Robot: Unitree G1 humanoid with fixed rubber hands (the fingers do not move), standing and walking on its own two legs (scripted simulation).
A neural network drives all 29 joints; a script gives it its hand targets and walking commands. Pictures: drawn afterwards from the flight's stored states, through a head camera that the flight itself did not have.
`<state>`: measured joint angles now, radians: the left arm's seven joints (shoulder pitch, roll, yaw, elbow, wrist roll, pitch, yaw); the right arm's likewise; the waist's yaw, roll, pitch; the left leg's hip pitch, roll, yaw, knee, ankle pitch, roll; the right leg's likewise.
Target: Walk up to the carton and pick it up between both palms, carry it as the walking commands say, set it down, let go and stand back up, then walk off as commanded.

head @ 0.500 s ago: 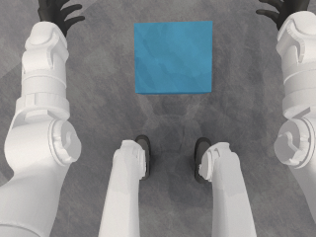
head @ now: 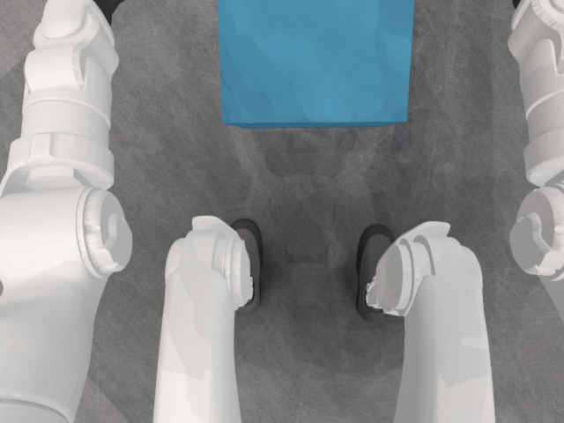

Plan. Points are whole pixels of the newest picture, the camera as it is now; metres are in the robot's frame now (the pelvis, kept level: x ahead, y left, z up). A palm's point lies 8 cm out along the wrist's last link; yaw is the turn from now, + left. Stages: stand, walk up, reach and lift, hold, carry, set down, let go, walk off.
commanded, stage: reach and lift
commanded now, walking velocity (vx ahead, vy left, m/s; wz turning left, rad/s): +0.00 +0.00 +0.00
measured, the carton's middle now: (312, 50) +0.56 +0.01 -0.35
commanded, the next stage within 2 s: none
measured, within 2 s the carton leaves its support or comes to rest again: neither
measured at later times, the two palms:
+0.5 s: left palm (147, 48) +0.54 +0.25 -0.26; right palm (462, 30) +0.56 -0.19 -0.26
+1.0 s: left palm (154, 48) +0.54 +0.24 -0.27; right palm (455, 33) +0.56 -0.18 -0.27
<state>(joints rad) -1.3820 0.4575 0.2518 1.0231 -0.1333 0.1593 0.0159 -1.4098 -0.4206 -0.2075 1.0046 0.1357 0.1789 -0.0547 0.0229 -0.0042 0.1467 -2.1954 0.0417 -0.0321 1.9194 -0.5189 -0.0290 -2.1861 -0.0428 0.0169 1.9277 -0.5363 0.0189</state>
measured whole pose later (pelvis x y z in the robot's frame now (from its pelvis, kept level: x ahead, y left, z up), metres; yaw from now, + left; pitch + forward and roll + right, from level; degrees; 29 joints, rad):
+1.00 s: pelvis -0.01 +0.00 -0.08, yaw +0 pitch +34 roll +0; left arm -1.58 0.50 0.06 1.23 -0.29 0.05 0.07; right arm -1.61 -0.46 -0.03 1.22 0.27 0.07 -0.09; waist 0.02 -0.01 0.51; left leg -2.28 0.03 -0.04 2.22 -0.54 -0.03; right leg -2.27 -0.03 0.04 2.23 -0.56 0.03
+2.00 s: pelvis -0.01 +0.00 -0.09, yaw -1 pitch +33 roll +0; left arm -1.62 0.42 0.12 1.19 -0.18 0.13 0.01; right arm -1.62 -0.43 -0.08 1.18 0.22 0.12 -0.04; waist 0.03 -0.03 0.52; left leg -2.28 0.04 -0.05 2.25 -0.55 -0.03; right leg -2.28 -0.01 0.04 2.26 -0.55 0.03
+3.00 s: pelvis -0.01 +0.00 -0.05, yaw +0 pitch +39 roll +0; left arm -1.41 0.34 0.19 0.94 -0.10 0.28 0.10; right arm -1.41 -0.31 -0.23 0.93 0.10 0.26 -0.11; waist 0.03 -0.03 0.26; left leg -2.25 0.03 -0.05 2.11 -0.55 -0.03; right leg -2.24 -0.01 0.04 2.12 -0.56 0.04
